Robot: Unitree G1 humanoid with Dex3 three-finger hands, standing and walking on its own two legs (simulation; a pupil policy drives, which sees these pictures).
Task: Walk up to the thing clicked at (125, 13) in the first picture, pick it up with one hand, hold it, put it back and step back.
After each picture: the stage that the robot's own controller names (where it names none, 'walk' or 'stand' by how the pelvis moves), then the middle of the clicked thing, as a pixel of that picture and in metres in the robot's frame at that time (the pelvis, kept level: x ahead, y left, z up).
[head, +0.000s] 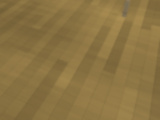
stand; (125, 8) +2.12 -0.58 -0.66
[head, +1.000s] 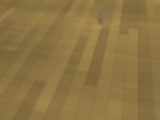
walk; (100, 15) +2.04 -0.10 -0.62
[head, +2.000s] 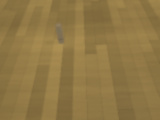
walk; (59, 33) +1.42 +0.34 -0.65
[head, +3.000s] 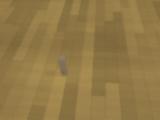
walk; (63, 66) +0.95 +0.27 -0.65
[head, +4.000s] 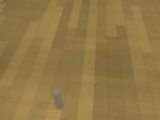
walk; (58, 99) +0.60 +0.22 -0.62
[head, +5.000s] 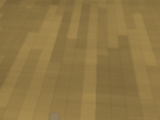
stand; out of the picture +0.42 +0.22 -0.63
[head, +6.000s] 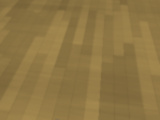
stand; out of the picture +0.40 +0.19 -0.65
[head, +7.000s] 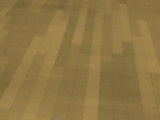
stand; out of the picture +0.42 +0.20 -0.66
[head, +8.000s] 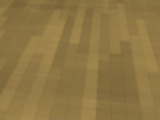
stand; out of the picture +0.41 +0.22 -0.66
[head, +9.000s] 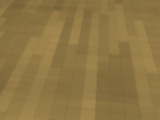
stand; out of the picture +0.40 +0.22 -0.66
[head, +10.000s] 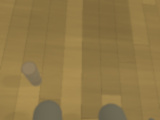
go down; (33, 75) +0.44 +0.25 -0.41
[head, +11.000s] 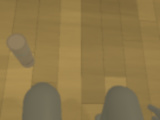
go down; (23, 53) +0.47 +0.28 -0.27
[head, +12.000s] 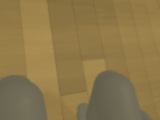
close in; out of the picture +0.44 +0.32 -0.17
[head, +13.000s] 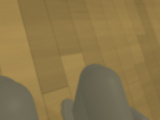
close; out of the picture +0.43 +0.34 -0.15
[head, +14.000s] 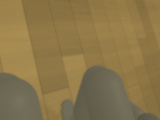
lift; out of the picture +0.40 +0.33 -0.16
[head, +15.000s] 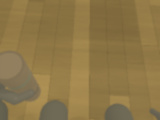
lift; (22, 82) +0.32 +0.21 +0.01
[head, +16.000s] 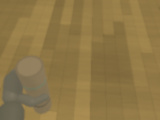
hold; (37, 89) +0.32 +0.17 +0.02
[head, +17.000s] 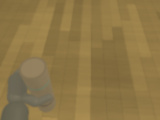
hold; (41, 89) +0.32 +0.16 +0.03
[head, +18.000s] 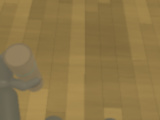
crouch; (28, 72) +0.38 +0.20 -0.02
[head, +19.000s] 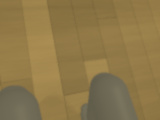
lower; out of the picture +0.48 +0.30 -0.07
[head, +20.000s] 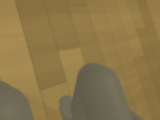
lower; out of the picture +0.43 +0.33 -0.16
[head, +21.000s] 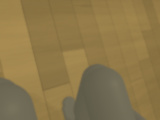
lower; out of the picture +0.41 +0.33 -0.16
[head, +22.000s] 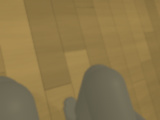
lower; out of the picture +0.41 +0.32 -0.16
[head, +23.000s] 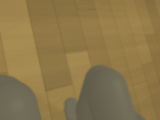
lower; out of the picture +0.40 +0.31 -0.16
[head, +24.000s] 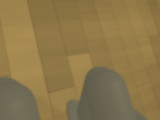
open; out of the picture +0.41 +0.29 -0.16
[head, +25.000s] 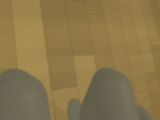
stand; out of the picture +0.41 +0.29 -0.17
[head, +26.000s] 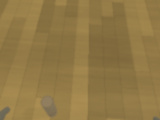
stand; (49, 107) +0.39 +0.21 -0.51
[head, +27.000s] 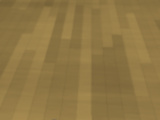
stand; out of the picture +0.39 +0.20 -0.60
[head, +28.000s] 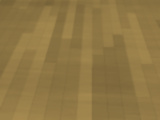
stand; out of the picture +0.38 +0.20 -0.60
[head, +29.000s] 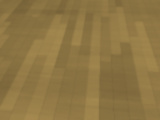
stand; out of the picture +0.41 +0.18 -0.65
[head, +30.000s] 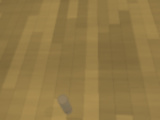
walk; (65, 105) +0.47 +0.22 -0.64
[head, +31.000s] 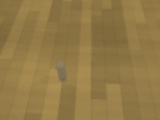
walk; (61, 72) +0.72 +0.18 -0.63
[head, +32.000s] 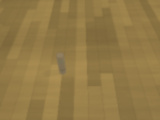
stand; (61, 64) +0.97 +0.27 -0.64
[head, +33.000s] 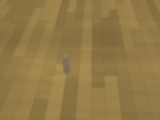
stand; (66, 64) +0.98 +0.21 -0.65
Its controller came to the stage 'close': yes
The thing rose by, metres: 0.68
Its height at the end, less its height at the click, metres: +0.00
